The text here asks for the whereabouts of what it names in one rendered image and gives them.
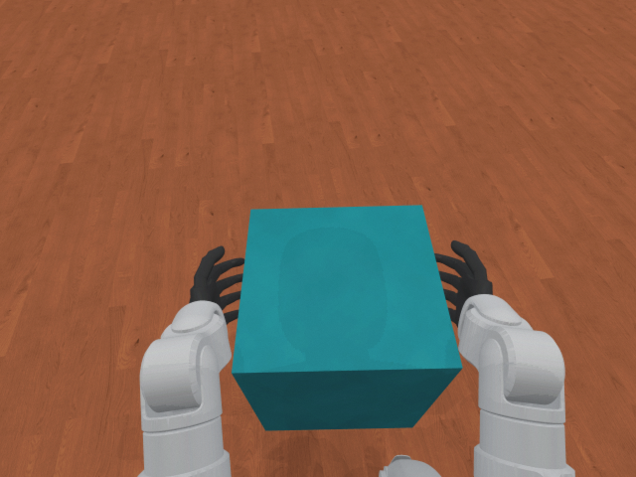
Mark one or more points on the carton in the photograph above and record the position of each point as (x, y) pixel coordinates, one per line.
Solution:
(342, 320)

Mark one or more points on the right robot shin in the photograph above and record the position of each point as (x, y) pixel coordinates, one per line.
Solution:
(398, 457)

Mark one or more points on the right robot forearm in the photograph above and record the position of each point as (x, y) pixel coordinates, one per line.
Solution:
(521, 392)

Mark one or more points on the right robot hand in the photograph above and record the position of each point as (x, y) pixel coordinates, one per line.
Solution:
(474, 277)

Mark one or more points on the left robot forearm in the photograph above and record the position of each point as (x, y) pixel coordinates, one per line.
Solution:
(180, 396)

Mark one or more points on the left robot hand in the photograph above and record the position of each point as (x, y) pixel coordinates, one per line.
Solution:
(205, 286)

